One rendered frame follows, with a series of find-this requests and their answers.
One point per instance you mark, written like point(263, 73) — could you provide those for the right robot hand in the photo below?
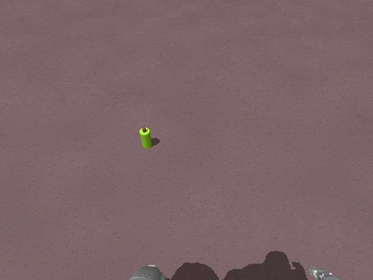
point(321, 274)

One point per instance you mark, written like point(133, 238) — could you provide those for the bottle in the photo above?
point(145, 137)

